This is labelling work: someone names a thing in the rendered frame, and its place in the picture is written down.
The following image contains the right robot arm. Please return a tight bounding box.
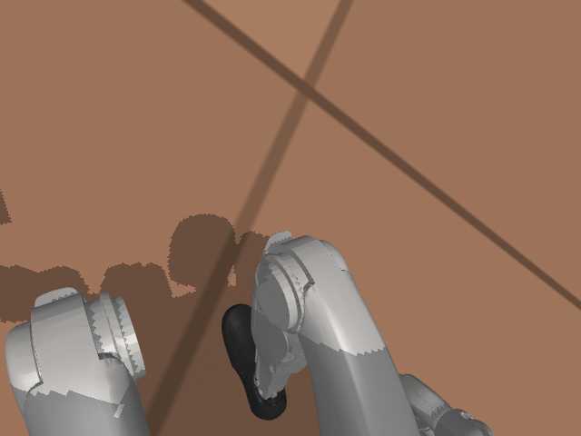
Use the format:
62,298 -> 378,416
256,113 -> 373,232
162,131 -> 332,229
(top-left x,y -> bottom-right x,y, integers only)
434,409 -> 496,436

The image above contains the right robot foot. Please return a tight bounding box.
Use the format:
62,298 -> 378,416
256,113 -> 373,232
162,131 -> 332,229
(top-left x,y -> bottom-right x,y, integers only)
222,303 -> 287,421

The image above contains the right robot hand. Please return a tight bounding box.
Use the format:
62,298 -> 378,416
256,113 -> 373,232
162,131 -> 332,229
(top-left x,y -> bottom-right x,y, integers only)
399,374 -> 453,436

